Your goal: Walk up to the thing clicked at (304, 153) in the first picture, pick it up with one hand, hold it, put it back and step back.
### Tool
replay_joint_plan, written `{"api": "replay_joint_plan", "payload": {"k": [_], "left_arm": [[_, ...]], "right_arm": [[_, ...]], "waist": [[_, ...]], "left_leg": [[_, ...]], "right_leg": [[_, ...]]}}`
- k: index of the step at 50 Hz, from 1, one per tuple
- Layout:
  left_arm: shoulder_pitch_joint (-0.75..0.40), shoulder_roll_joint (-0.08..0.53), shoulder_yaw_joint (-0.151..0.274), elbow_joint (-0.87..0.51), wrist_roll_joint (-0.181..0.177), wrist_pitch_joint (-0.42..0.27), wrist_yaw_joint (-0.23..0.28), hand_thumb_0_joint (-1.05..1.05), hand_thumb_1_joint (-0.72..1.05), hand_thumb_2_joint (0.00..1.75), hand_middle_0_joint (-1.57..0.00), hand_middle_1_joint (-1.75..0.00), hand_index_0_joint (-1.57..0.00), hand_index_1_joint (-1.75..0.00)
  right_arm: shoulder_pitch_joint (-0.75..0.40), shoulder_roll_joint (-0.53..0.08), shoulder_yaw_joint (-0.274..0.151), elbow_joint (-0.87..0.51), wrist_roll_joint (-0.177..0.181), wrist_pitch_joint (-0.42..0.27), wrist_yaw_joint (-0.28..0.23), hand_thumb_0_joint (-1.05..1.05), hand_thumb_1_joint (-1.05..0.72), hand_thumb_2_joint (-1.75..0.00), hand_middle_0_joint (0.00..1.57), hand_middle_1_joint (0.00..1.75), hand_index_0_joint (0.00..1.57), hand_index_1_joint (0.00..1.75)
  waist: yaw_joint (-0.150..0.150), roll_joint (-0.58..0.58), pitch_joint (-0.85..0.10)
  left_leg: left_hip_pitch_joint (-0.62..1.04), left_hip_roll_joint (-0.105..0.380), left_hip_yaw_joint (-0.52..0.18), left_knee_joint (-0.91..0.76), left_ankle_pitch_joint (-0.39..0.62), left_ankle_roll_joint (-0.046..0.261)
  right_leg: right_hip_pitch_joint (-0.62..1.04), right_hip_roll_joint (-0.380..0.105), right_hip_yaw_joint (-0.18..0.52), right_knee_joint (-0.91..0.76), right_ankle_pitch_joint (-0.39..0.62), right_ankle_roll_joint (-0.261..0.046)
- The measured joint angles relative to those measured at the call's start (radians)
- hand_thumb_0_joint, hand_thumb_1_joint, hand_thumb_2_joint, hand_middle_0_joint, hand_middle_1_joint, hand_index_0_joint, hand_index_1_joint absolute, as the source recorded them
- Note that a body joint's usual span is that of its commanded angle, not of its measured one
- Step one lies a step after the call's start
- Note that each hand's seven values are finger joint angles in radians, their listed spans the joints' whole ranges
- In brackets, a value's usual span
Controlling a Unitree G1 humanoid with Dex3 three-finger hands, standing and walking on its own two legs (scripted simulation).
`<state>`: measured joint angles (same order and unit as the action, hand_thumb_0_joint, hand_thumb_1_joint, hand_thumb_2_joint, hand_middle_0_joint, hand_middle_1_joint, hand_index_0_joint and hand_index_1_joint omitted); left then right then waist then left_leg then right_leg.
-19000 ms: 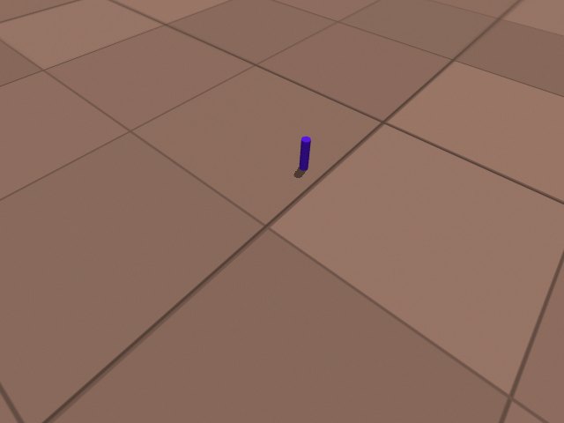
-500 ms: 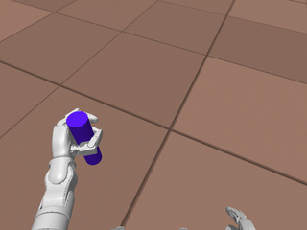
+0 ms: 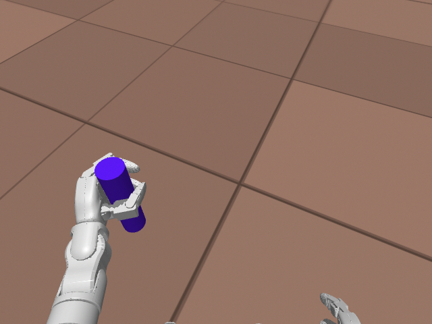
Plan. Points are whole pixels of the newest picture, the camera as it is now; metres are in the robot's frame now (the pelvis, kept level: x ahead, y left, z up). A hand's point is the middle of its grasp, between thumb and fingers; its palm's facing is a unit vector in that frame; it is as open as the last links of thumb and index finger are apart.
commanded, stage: hold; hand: left
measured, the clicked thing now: (124, 199) +0.34 +0.18 +0.03
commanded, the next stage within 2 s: crouch in 1.54 s
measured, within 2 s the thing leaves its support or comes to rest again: neither
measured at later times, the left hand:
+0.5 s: hand (124, 195) +0.33 +0.17 +0.06, palm faces +0.16 -0.99 -0.01, open 6.4 cm
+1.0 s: hand (120, 196) +0.32 +0.17 +0.06, palm faces +0.18 -0.98 -0.01, open 6.4 cm
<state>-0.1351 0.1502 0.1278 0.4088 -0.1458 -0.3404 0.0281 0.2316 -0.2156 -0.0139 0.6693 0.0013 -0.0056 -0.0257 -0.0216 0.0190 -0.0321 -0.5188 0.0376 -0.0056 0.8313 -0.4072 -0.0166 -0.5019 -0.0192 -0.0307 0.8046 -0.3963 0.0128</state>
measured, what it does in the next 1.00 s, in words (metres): stands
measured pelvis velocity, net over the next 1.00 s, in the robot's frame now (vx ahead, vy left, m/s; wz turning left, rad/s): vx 0.00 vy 0.00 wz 0.00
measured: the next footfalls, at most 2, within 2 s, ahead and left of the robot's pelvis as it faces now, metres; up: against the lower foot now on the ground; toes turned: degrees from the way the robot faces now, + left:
none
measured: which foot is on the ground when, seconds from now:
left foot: down 0.00-1.00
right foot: down 0.00-1.00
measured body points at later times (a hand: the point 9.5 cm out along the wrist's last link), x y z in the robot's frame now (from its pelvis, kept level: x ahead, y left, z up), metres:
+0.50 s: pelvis +0.00 +0.00 +0.00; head +0.03 +0.00 +0.45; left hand +0.31 +0.22 +0.06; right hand +0.13 -0.24 -0.11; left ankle +0.01 +0.13 -0.70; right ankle +0.01 -0.13 -0.70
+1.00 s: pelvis +0.00 +0.00 +0.00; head +0.03 +0.00 +0.45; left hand +0.31 +0.22 +0.06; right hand +0.13 -0.24 -0.11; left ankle +0.01 +0.13 -0.70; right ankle +0.01 -0.13 -0.70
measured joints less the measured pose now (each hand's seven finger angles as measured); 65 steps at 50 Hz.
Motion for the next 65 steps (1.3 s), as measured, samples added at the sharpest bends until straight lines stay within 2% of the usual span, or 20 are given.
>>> {"api": "replay_joint_plan", "payload": {"k": [10,20,32,41,46,53,65], "left_arm": [[0.006,0.013,0.025,0.018,0.004,-0.015,0.002,0.03,0.08,1.09,-0.96,-1.11,-0.91,-1.10],[0.006,0.012,0.008,0.026,-0.003,-0.023,-0.009,0.03,0.08,1.09,-0.96,-1.11,-0.91,-1.10],[0.013,0.010,0.023,0.017,0.005,-0.031,-0.008,0.03,0.08,1.09,-0.96,-1.11,-0.91,-1.10],[0.004,0.014,0.019,0.029,-0.005,-0.028,-0.010,0.03,0.08,1.09,-0.96,-1.11,-0.91,-1.10],[0.013,0.009,0.013,0.015,0.004,-0.019,-0.008,0.03,0.08,1.09,-0.96,-1.11,-0.91,-1.11],[0.018,0.010,0.029,0.012,0.000,-0.028,-0.002,0.03,0.08,1.09,-0.96,-1.11,-0.91,-1.11],[0.023,0.005,0.007,-0.004,0.002,-0.021,-0.001,0.03,0.08,1.09,-0.96,-1.11,-0.91,-1.11]], "right_arm": [[-0.008,0.003,0.001,-0.005,-0.003,0.006,0.000,0.01,-0.89,-0.90,0.20,0.30,0.20,0.30],[-0.006,-0.002,-0.001,-0.001,-0.002,0.002,0.004,0.01,-0.89,-0.90,0.20,0.30,0.20,0.30],[-0.008,0.004,0.002,-0.006,-0.003,0.007,0.004,0.01,-0.89,-0.90,0.20,0.30,0.20,0.30],[-0.008,0.000,0.002,0.006,-0.002,-0.002,-0.001,0.01,-0.89,-0.90,0.20,0.30,0.20,0.30],[-0.006,0.000,-0.001,-0.003,-0.002,-0.003,0.002,0.01,-0.89,-0.90,0.20,0.30,0.20,0.30],[-0.007,0.003,0.002,0.000,-0.001,-0.002,0.000,0.01,-0.89,-0.90,0.20,0.30,0.20,0.30],[-0.005,0.000,-0.002,-0.002,-0.001,-0.006,0.003,0.01,-0.89,-0.90,0.20,0.30,0.20,0.30]], "waist": [[0.001,-0.008,0.003],[0.003,-0.001,0.003],[0.002,-0.006,0.010],[0.001,-0.002,-0.001],[0.002,-0.002,0.004],[0.003,-0.005,0.001],[0.006,-0.002,0.002]], "left_leg": [[0.002,-0.001,0.000,-0.005,0.002,-0.002],[0.006,-0.002,-0.001,-0.005,0.003,-0.001],[0.000,-0.001,0.000,-0.006,0.010,-0.002],[-0.004,-0.003,-0.002,-0.003,0.010,0.000],[-0.001,-0.002,0.001,-0.002,0.008,0.000],[-0.001,-0.002,0.000,-0.001,0.006,0.000],[-0.001,-0.003,-0.001,0.003,0.002,0.003]], "right_leg": [[-0.001,-0.001,0.000,0.001,-0.001,-0.002],[0.005,-0.002,-0.001,-0.001,0.001,-0.001],[-0.003,-0.001,0.001,0.001,0.007,-0.002],[-0.005,-0.002,-0.001,0.001,0.007,-0.001],[-0.003,-0.001,0.002,0.001,0.007,-0.001],[-0.003,-0.001,0.002,0.002,0.004,0.000],[0.001,-0.002,0.000,0.000,0.003,0.002]]}}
